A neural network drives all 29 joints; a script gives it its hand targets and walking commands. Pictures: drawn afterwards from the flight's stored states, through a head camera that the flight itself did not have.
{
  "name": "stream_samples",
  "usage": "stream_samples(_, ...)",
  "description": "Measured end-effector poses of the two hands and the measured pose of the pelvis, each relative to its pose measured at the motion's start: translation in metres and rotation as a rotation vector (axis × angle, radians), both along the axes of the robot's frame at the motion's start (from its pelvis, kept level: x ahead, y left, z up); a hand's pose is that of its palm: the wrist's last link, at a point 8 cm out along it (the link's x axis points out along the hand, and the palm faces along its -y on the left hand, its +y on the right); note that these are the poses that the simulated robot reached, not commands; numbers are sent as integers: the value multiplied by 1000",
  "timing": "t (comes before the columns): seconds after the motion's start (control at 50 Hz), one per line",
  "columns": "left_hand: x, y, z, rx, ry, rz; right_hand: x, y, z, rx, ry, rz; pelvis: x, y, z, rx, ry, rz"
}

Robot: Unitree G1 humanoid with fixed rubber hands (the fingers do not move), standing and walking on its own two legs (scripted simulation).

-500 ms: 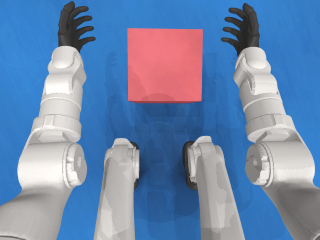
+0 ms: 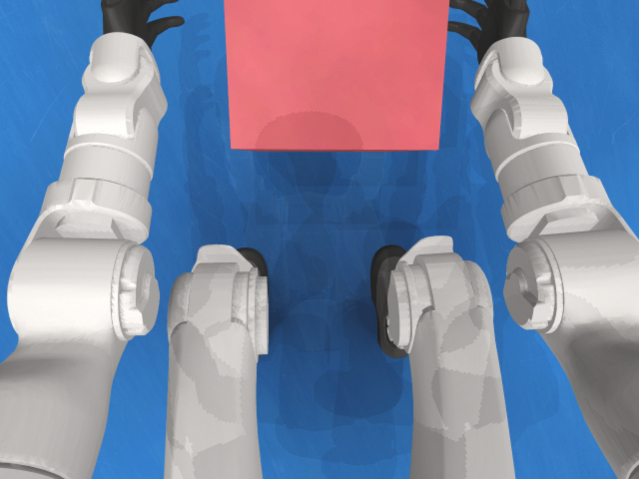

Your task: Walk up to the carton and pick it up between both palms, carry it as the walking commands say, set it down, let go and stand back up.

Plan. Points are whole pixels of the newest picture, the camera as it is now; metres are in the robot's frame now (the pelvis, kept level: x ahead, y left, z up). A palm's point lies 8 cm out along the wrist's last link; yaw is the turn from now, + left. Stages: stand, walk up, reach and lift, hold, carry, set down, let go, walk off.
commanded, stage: reach and lift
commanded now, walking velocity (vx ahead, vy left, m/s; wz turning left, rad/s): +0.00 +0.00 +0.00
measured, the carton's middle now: (327, 69) +0.51 -0.01 -0.28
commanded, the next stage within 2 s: none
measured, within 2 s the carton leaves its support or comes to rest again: leaves its support in 1.60 s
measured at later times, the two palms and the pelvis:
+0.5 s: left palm (144, 43) +0.52 +0.19 -0.21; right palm (479, 48) +0.52 -0.17 -0.21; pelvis +0.00 +0.00 -0.03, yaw +0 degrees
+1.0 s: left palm (188, 40) +0.53 +0.15 -0.21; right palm (470, 47) +0.52 -0.16 -0.21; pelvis -0.01 +0.00 -0.03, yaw -1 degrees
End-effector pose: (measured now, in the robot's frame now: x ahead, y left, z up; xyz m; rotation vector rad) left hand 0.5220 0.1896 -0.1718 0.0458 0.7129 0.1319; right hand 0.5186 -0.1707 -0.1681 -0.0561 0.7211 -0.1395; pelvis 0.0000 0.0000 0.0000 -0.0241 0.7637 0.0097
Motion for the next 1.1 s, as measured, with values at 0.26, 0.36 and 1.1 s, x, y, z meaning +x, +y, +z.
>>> stream_samples(0.26, -1, -2, -43, 6, 12, 0, -2, 2, -47, 14, 4, 5, -1, -1, -30, 6, -70, -6)
stream_samples(0.36, 2, 0, -37, 6, 0, 9, -1, 0, -43, 12, -1, 6, -1, -2, -32, 8, -69, -7)
stream_samples(1.1, 4, -43, -38, -30, -2, -33, 3, 14, -39, 3, 10, 14, -6, -5, -25, 10, -80, -25)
